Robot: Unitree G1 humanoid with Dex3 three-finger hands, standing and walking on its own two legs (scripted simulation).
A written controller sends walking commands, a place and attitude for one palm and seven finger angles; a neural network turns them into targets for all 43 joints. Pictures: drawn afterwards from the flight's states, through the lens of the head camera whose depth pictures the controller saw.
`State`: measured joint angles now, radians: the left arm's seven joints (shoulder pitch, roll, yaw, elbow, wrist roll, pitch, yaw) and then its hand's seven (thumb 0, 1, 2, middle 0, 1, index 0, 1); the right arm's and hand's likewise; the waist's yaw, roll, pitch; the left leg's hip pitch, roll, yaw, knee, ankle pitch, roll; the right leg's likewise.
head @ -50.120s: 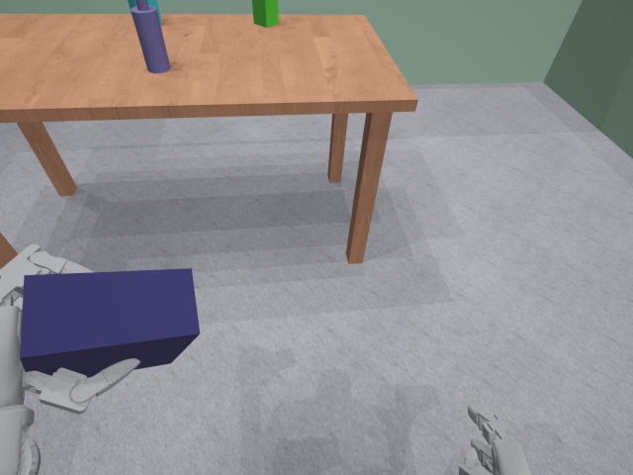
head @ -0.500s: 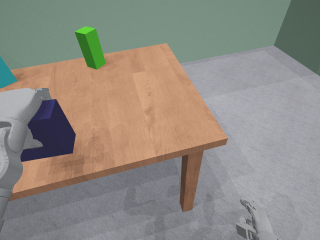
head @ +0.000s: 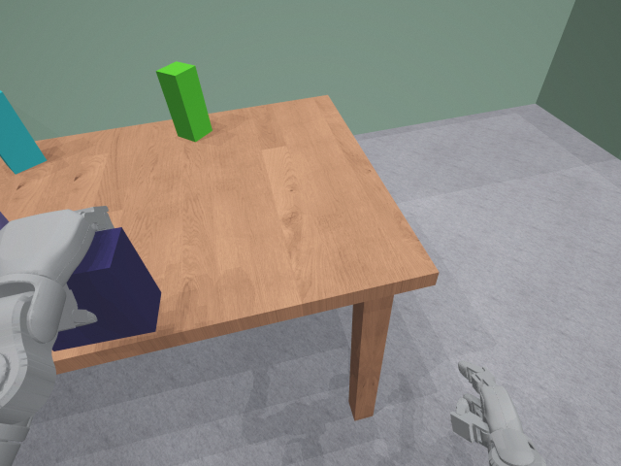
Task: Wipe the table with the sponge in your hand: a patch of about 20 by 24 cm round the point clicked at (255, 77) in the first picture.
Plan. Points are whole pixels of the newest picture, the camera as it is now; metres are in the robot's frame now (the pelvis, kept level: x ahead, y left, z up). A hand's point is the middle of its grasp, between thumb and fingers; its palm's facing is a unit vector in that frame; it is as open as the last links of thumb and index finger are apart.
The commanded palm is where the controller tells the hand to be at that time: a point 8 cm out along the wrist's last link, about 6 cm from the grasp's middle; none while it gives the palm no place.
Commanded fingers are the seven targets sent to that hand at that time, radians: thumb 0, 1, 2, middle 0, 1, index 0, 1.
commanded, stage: bring the sponge back beside the body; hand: left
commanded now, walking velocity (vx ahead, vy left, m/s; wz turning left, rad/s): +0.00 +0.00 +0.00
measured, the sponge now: (95, 302) +0.24 +0.33 +0.10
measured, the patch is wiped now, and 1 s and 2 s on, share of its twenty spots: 1.00 1.00 1.00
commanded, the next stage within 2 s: step back with the hand held close in 0.90 s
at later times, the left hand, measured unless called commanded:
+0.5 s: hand (97, 317) +0.20 +0.28 +0.14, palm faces +0.11 -0.09 -0.99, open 10.4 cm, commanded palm +0.15 +0.27 +0.21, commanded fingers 0.00 0.10 1.30 -1.20 -1.60 -1.20 -1.60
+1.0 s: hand (109, 325) +0.19 +0.26 +0.14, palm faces +0.12 -0.08 -0.99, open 10.4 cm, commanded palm +0.16 +0.25 +0.20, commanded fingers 0.00 0.10 1.30 -1.20 -1.60 -1.20 -1.60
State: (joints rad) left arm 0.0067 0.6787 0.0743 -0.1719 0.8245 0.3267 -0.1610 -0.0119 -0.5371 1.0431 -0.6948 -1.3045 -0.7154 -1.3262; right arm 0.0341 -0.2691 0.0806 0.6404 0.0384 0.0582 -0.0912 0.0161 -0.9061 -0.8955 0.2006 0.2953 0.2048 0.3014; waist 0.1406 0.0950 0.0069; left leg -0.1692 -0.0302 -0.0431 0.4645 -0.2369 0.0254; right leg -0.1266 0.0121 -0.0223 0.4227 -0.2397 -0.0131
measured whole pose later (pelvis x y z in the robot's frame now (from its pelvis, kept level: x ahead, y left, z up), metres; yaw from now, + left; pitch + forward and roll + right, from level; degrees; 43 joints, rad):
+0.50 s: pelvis -0.01 -0.01 +0.00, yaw -1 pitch -6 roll +0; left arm 0.22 0.60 0.02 -0.40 0.83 0.45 -0.11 -0.01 -0.54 1.04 -0.70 -1.30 -0.72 -1.32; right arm 0.01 -0.26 0.09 0.64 0.04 0.06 -0.08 0.02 -0.91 -0.90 0.20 0.30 0.20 0.30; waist 0.15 0.10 0.00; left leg -0.13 -0.01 -0.03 0.47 -0.24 0.01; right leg -0.11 0.03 -0.01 0.46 -0.25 -0.03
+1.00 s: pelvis -0.01 -0.03 +0.00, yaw -2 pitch -7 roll +0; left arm 0.23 0.58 -0.01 -0.41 0.85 0.48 -0.09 -0.01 -0.54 1.04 -0.70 -1.30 -0.72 -1.32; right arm 0.02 -0.27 0.08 0.65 0.03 0.06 -0.08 0.02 -0.91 -0.90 0.20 0.30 0.20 0.30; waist 0.15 0.11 0.00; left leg -0.11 0.01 -0.02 0.46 -0.23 -0.01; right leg -0.11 0.05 0.00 0.47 -0.24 -0.05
